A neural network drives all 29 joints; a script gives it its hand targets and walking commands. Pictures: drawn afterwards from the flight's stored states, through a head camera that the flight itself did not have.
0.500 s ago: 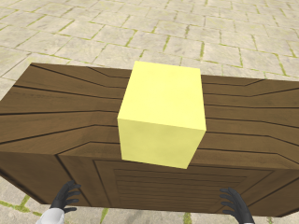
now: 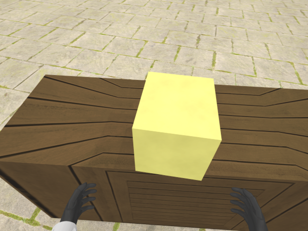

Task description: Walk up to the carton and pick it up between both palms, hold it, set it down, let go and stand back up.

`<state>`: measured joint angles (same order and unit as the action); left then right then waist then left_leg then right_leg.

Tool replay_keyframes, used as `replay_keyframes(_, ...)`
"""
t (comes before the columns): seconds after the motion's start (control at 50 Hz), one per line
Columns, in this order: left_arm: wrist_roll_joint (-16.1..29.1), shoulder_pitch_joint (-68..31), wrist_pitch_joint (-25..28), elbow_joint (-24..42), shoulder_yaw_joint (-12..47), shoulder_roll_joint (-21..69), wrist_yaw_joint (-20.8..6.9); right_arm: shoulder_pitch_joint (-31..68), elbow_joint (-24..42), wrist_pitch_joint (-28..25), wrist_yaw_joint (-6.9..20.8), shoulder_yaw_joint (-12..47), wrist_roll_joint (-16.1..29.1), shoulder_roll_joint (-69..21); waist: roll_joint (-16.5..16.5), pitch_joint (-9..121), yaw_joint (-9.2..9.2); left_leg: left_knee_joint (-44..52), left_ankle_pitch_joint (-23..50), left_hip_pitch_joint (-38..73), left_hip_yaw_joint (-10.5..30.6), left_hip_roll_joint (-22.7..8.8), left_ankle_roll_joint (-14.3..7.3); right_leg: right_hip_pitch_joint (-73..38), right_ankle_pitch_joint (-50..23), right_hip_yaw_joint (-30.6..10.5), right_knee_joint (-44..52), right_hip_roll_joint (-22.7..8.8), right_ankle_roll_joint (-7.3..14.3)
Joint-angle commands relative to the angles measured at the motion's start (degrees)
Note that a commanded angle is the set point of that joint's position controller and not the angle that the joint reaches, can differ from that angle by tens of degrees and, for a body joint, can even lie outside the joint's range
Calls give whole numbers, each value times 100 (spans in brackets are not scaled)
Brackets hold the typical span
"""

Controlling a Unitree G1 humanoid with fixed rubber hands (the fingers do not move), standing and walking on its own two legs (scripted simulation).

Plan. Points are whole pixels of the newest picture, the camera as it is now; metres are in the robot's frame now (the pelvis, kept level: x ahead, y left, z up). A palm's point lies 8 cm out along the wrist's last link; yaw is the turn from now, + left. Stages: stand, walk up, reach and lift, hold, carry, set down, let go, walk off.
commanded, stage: reach and lift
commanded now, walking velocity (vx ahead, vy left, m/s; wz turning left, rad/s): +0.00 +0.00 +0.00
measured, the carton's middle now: (174, 124) +0.43 -0.04 +0.01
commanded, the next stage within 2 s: none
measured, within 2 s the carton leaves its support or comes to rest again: neither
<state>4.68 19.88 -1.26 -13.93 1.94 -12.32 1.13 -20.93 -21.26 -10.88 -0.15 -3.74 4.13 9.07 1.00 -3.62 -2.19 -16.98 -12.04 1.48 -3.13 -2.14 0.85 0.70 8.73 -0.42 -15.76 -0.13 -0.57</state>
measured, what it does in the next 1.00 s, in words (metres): stands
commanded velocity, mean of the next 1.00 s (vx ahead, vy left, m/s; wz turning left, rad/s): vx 0.00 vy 0.00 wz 0.00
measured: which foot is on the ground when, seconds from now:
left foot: down 0.00-1.00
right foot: down 0.00-1.00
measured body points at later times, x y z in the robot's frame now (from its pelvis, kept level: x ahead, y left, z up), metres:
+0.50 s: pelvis +0.00 +0.00 +0.00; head -0.01 +0.00 +0.45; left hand +0.19 +0.21 +0.02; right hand +0.19 -0.20 +0.01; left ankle -0.02 +0.12 -0.75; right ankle +0.01 -0.13 -0.75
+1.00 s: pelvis +0.01 +0.00 +0.00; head +0.01 +0.00 +0.45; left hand +0.26 +0.21 +0.07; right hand +0.25 -0.21 +0.06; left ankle -0.02 +0.12 -0.75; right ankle +0.01 -0.13 -0.75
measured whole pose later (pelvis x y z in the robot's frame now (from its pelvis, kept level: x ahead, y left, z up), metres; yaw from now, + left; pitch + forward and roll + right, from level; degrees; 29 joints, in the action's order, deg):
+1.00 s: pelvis +0.01 +0.00 +0.00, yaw +1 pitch -5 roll -1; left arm 10.7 9.4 -16.8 9.3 -1.6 -13.2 -1.2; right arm -14.0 7.8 7.7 -8.8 -0.6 13.2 10.3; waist -0.6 -4.4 -0.4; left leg -17.2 -12.8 0.2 -2.0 -2.1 1.0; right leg 1.2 9.3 -0.5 -15.0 0.2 -0.6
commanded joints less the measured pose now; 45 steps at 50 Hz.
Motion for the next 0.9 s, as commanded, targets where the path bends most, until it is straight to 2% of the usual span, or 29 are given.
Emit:
replay_keyframes(0.0, 64, -139, 303, 1094, -238, -593, -26, -187, 1117, -53, -157, 3, 156, 92, -284, 44, 60, 349, 914, -747, -231, 265, 105, -387, -248, -156, 269, 73, 262)
replay_keyframes(0.08, 226, -160, 486, 1402, -193, -713, -61, -288, 1623, -83, -273, 96, 179, -128, -425, -1, 18, 280, 726, -836, -221, 283, 97, -250, -209, -213, 215, -27, 231)
replay_keyframes(0.12, 292, -117, 505, 1430, -179, -752, -74, -334, 1724, 1, -322, 92, 127, -141, -425, -118, 38, 348, 434, -972, -221, 229, 63, -211, 130, -204, 233, -3, 263)
replay_keyframes(0.16, 456, -111, 542, 1514, -113, -779, -105, -320, 2064, 27, -384, 93, 80, -229, -317, -97, 45, 326, 366, -1080, -210, 214, 42, -201, 139, -200, 179, 0, 245)
replay_keyframes(0.22, 565, -43, 600, 1689, -44, -789, -119, -368, 2394, 52, -431, 122, 87, -217, -296, -18, 25, 278, 366, -1042, -132, 178, 65, -139, 191, -159, 137, 35, 254)
replay_keyframes(0.26, 740, -28, 664, 1611, 17, -773, -172, -401, 2548, 81, -464, 147, 66, -225, -46, -49, 68, 212, 414, -976, -54, 154, 52, -47, 125, -130, 147, 53, 231)
replay_keyframes(0.36, 813, -60, 856, 1791, 19, -826, -194, -383, 2889, 107, -498, 232, 141, -161, -33, 13, 27, 114, 702, -834, 70, 163, 74, 50, -2, -133, 151, 72, 258)
replay_keyframes(0.4, 831, -147, 839, 1880, 62, -796, -165, -312, 2855, 181, -502, 204, 190, -117, -187, 23, 34, 121, 677, -827, 112, 129, 113, 59, 142, -133, 146, 80, 315)
replay_keyframes(0.44, 780, -273, 746, 1850, 16, -792, -132, -186, 2785, 294, -506, 213, 259, -117, -260, -29, 23, 125, 729, -779, 139, 132, 127, 86, 140, -165, 178, 62, 346)
replay_keyframes(0.5, 824, -639, 495, 2143, 65, -754, -58, 177, 2979, 475, -525, 127, 363, 38, -392, 82, 51, 182, 637, -829, 144, 104, 141, 73, 211, -155, 135, 73, 367)
replay_keyframes(0.54, 829, -703, 296, 2366, 34, -751, -11, 295, 3143, 591, -542, 123, 396, 84, -299, 233, 68, 152, 769, -722, 154, 103, 140, 63, 79, -166, 118, 62, 339)
replay_keyframes(0.6, 721, -876, -55, 2524, -83, -726, 12, 476, 3186, 835, -580, 172, 528, 66, -359, 250, 25, 101, 1095, -609, 121, 135, 165, -24, -268, -202, 118, 39, 309)
replay_keyframes(0.64, 662, -820, -235, 2761, -214, -705, -4, 410, 3360, 930, -620, 197, 608, 133, -339, 453, 18, 47, 1461, -446, 115, 170, 199, -170, -674, -200, 105, 50, 272)
replay_keyframes(0.68, 651, -980, -395, 2854, -268, -678, -26, 520, 3303, 1056, -666, 122, 623, 191, -354, 480, 100, 34, 1576, -397, 110, 188, 239, -205, -930, -193, 83, 57, 234)
replay_keyframes(0.7, 580, -877, -486, 2846, -345, -654, -48, 437, 3291, 1109, -679, 162, 667, 175, -374, 510, 85, 30, 1680, -333, 118, 200, 242, -314, -1052, -195, 93, 60, 231)
replay_keyframes(0.78, 598, -1049, -881, 2884, -427, -573, -178, 636, 3558, 1336, -810, 193, 731, 320, -146, 520, 179, 13, 1977, -253, 138, 234, 232, -413, -1634, -187, 82, 85, 135)
replay_keyframes(0.84, 585, -1290, -1142, 3259, -492, -528, -207, 846, 3801, 1481, -836, 165, 859, 494, -193, 611, 185, -65, 2406, -90, 121, 216, 307, -380, -1829, -125, 64, 165, 145)
replay_keyframes(0.86, 570, -1284, -1240, 3159, -517, -479, -245, 825, 3735, 1546, -855, 187, 866, 503, -162, 515, 240, -45, 2340, -93, 134, 221, 293, -363, -1856, -141, 90, 146, 124)
replay_keyframes(0.88, 567, -1517, -1327, 3207, -568, -528, -262, 1057, 3786, 1611, -871, 166, 861, 545, -122, 527, 206, -22, 2264, -144, 132, 213, 283, -340, -1793, -124, 86, 153, 126)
